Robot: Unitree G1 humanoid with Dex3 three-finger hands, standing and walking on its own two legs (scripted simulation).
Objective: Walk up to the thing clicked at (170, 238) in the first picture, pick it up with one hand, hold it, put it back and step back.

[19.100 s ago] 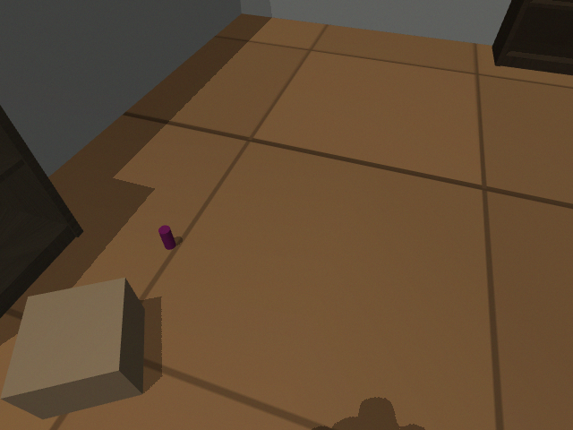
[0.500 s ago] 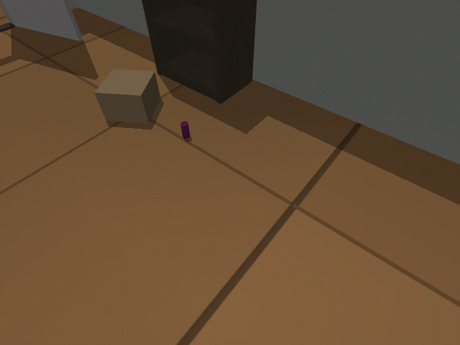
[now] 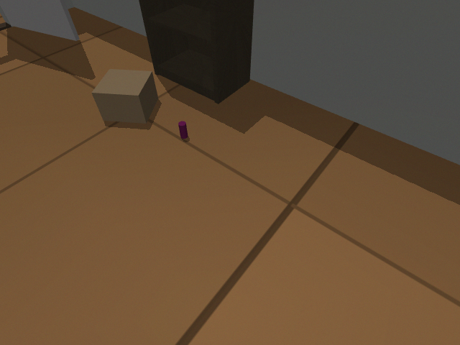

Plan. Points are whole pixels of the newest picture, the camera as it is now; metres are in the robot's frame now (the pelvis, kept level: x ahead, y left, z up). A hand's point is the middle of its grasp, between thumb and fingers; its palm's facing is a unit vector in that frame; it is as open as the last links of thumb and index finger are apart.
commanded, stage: stand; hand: left
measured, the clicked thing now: (183, 130) +1.48 +0.31 -0.73
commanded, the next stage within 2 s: walk up in 0.34 s
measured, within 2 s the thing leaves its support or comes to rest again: neither
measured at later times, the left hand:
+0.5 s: hand out of the picture +0.06 +0.29 -0.15, palm faces +0.07 -0.93 -0.36, open 7.4 cm
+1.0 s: hand (71, 290) +0.27 +0.35 -0.15, palm faces -0.05 -0.94 -0.34, open 7.4 cm
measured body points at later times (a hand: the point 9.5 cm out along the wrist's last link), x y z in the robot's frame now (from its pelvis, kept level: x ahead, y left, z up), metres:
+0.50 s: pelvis +0.02 +0.01 +0.00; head +0.03 +0.01 +0.45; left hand +0.06 +0.34 -0.12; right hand +0.10 -0.31 -0.13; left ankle +0.04 +0.15 -0.72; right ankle -0.01 -0.11 -0.75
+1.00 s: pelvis +0.21 +0.07 -0.01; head +0.22 +0.08 +0.44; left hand +0.27 +0.40 -0.12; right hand +0.24 -0.25 -0.12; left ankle +0.16 +0.19 -0.75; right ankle +0.35 -0.08 -0.71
